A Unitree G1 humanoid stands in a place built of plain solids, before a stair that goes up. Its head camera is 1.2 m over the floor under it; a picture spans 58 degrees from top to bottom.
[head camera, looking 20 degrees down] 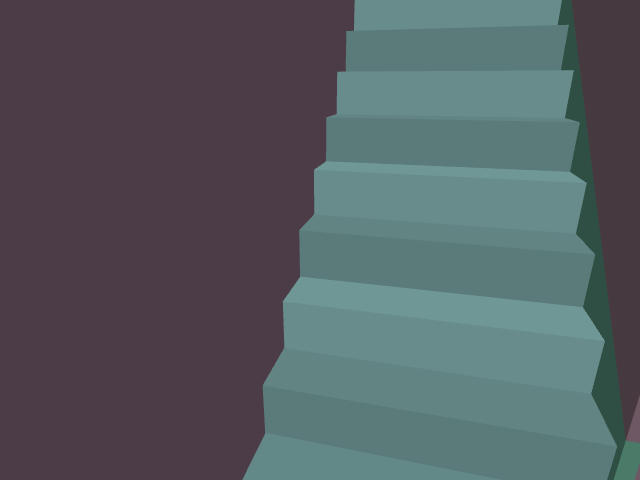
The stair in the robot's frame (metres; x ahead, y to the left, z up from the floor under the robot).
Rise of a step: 0.21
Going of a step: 0.23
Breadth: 1.10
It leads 14 degrees to the right of straight ahead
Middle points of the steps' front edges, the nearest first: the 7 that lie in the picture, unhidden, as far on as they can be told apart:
1.11 -0.33 0.21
1.33 -0.39 0.42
1.56 -0.45 0.63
1.78 -0.50 0.84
2.01 -0.56 1.04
2.23 -0.62 1.25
2.46 -0.67 1.46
